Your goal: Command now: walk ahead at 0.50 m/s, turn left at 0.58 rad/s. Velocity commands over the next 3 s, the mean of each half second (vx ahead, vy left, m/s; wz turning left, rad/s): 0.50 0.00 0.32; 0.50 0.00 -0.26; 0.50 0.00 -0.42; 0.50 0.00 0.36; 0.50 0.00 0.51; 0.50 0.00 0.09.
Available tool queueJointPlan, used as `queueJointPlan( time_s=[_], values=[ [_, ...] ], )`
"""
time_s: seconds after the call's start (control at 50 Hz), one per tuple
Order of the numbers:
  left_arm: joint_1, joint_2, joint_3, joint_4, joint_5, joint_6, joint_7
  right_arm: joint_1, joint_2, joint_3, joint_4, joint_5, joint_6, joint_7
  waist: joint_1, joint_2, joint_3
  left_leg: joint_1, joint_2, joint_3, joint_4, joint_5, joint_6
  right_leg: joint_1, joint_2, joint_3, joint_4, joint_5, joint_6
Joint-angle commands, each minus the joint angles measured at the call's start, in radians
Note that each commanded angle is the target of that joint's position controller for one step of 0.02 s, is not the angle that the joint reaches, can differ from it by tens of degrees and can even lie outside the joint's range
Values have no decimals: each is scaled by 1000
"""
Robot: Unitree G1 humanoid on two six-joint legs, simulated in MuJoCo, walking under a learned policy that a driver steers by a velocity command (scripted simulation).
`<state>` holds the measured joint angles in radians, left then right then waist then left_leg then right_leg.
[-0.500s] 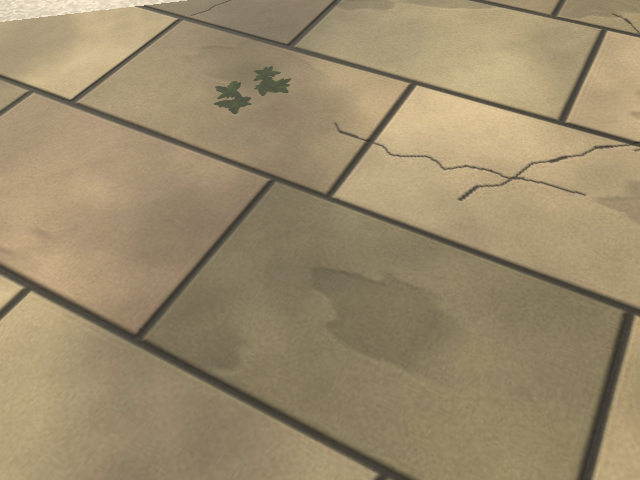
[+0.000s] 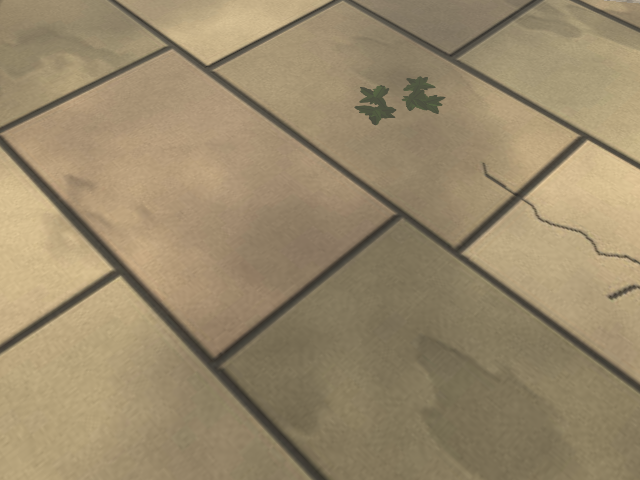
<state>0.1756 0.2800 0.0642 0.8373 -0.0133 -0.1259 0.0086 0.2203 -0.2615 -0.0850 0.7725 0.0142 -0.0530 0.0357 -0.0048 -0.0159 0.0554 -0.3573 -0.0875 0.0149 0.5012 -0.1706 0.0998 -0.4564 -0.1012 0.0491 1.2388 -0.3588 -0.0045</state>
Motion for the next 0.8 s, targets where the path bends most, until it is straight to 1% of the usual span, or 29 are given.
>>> queueJointPlan(
  time_s=[0.02, 0.04, 0.08, 0.12, 0.16, 0.2, 0.22, 0.26, 0.3, 0.32, 0.34, 0.36, 0.38, 0.4, 0.42, 0.44, 0.46, 0.48, 0.5, 0.52, 0.54, 0.58, 0.6, 0.64, 0.68, 0.72, 0.76, 0.78, 0.8],
  values=[
    [49, 97, 30, -70, 21, 8, 3, -9, -113, -25, -81, 0, -24, -13, 38, 49, -125, 178, 245, -324, -265, 267, 203, -149, -40, 17, -92, 74, 25],
    [32, 84, 29, -76, 24, 16, 5, 3, -127, -28, -80, 0, -27, -20, 39, 40, -118, 147, 229, -295, -273, 283, 198, -141, -33, 6, -139, 104, 37],
    [-47, 68, 23, -107, 30, 23, 9, 44, -149, -33, -74, 3, -27, -34, 16, 50, -93, 127, 214, -270, -278, 303, 188, -174, -12, -5, -267, 196, 62],
    [-110, 48, 13, -123, 24, 22, 6, 77, -140, -29, -65, 5, -23, -43, -13, 80, -83, 141, 195, -239, -277, 251, 159, -172, 8, -7, -432, 318, 63],
    [-170, 35, 4, -136, 17, 15, -5, 102, -131, -24, -54, 5, -22, -46, -46, 108, -73, 147, 188, -226, -277, 174, 134, -135, 30, -13, -576, 428, 54],
    [-218, 41, 2, -150, 9, 8, -17, 132, -137, -23, -37, 4, -24, -45, -72, 120, -55, 161, 211, -245, -273, 125, 128, -107, 45, -19, -644, 476, 44],
    [-236, 51, 2, -159, 6, 4, -23, 146, -139, -22, -28, 5, -24, -45, -80, 120, -46, 185, 228, -262, -260, 115, 129, -112, 47, -15, -665, 473, 35],
    [-260, 70, 6, -176, 6, -5, -34, 166, -141, -22, -14, 6, -21, -46, -85, 118, -31, 256, 264, -301, -220, 126, 125, -134, 53, -9, -707, 420, 8],
    [-238, 87, 11, -180, 7, -13, -40, 164, -152, -24, -8, 3, -16, -50, -66, 132, -27, 311, 296, -335, -183, 178, 110, -114, 59, -11, -736, 340, -22],
    [-206, 96, 15, -174, 7, -16, -41, 155, -156, -26, -7, 2, -12, -51, -46, 142, -33, 326, 299, -339, -156, 241, 99, -74, 69, -24, -749, 302, -38],
    [-132, 110, 24, -155, 9, -18, -38, 134, -154, -23, -12, 2, -9, -51, -2, 140, -64, 326, 273, -320, -85, 374, 82, 30, 94, -51, -787, 302, -60],
    [-8, 142, 40, -121, 18, -20, -33, 121, -131, -13, -20, -3, -8, -49, 54, 111, -153, 289, 212, -274, 73, 472, 57, 218, 78, -38, -784, 334, -95],
    [167, 197, 52, -99, 28, -19, -29, 120, -93, 5, -43, -18, -7, -49, 118, 2, -304, 135, 138, -202, 366, 278, 20, 490, -86, 150, -769, 341, -163],
    [252, 261, 72, -57, 27, -11, -39, 284, -17, 24, -39, 11, -25, -46, 54, -329, -395, -261, -20, -136, 702, -319, -55, 812, -287, 613, -868, 146, -329],
    [250, 158, 46, -57, -1, -9, -44, 248, -105, 13, -22, 23, -34, -45, 85, -223, -334, -403, 29, -217, 814, -387, -49, 793, -288, 717, -944, -81, -306],
    [180, 106, 31, -71, -3, -3, -40, 127, -151, 2, -47, 26, -38, -41, 94, -120, -190, -449, 79, -194, 825, -294, -40, 666, -251, 562, -959, -79, -257],
    [111, 98, 22, -87, 9, 6, -39, 62, -138, 6, -63, 12, -40, -42, 67, -31, -125, -413, 130, -147, 783, -209, -40, 532, -209, 444, -978, 22, -232],
    [78, 80, 14, -91, 16, 9, -41, 29, -126, 3, -71, -7, -40, -41, 47, -4, -72, -388, 158, -132, 719, -157, -44, 432, -173, 373, -1007, 125, -229],
    [65, 75, 9, -90, 25, 6, -41, 45, -114, 0, -72, -8, -36, -40, 19, -43, -74, -331, 186, -129, 674, -125, -48, 376, -149, 321, -1025, 206, -223],
    [64, 70, 7, -85, 22, 4, -41, 64, -99, 2, -65, -5, -31, -39, 9, -64, -78, -298, 193, -117, 639, -113, -55, 350, -124, 273, -1042, 264, -222],
    [75, 74, 8, -77, 17, 1, -41, 74, -84, 4, -61, -4, -26, -39, 3, -73, -83, -290, 195, -102, 609, -106, -63, 339, -113, 233, -1053, 320, -226],
    [103, 104, 14, -61, 7, 1, -35, 20, -69, 8, -85, -17, -25, -45, 7, -59, -66, -320, 200, -80, 518, -61, -85, 323, -106, 199, -1073, 422, -241],
    [119, 118, 18, -55, 5, 6, -30, -18, -62, 11, -99, -20, -26, -46, 14, -46, -60, -337, 199, -76, 454, -20, -97, 328, -105, 188, -1081, 451, -244],
    [147, 127, 21, -45, -1, 17, -20, -83, -46, 17, -115, -20, -32, -44, 31, -42, -56, -324, 185, -70, 315, 89, -111, 332, -80, 150, -1083, 462, -225],
    [179, 132, 23, -33, -7, 25, -14, -148, -36, 21, -127, -15, -39, -37, 52, -52, -47, -277, 159, -63, 186, 186, -119, 322, -57, 121, -1076, 445, -205],
    [217, 134, 23, -20, -11, 32, -11, -208, -36, 22, -138, -9, -45, -29, 73, -58, -37, -232, 133, -54, 101, 234, -124, 319, -56, 124, -1058, 417, -197],
    [252, 132, 23, -8, -14, 43, -7, -268, -42, 22, -156, -2, -55, -18, 90, -65, -24, -214, 116, -57, 48, 230, -122, 344, -74, 157, -1028, 389, -198],
    [261, 134, 24, -6, -15, 49, -4, -289, -50, 20, -165, 1, -61, -13, 91, -70, -19, -206, 110, -62, 21, 212, -117, 362, -85, 180, -1008, 376, -196],
    [260, 140, 27, -6, -15, 54, 0, -293, -63, 16, -169, 2, -67, -9, 82, -77, -19, -184, 107, -69, -8, 186, -111, 378, -97, 207, -987, 360, -189]
  ],
)
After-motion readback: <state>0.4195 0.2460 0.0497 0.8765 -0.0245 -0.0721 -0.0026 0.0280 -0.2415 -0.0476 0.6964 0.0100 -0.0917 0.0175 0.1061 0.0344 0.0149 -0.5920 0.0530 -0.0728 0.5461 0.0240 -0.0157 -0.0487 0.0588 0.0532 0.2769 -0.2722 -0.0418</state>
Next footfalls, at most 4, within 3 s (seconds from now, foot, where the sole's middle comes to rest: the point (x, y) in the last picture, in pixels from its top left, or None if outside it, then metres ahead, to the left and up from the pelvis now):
0.36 right None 0.38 -0.13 -0.77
0.88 left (266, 392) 0.63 0.13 -0.77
1.40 right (404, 305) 0.85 -0.19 -0.77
1.98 left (331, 198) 1.19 -0.02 -0.77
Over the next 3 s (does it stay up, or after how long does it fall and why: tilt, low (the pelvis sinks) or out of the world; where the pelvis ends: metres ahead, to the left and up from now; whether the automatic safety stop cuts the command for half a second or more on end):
stays up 1.58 0.00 -0.01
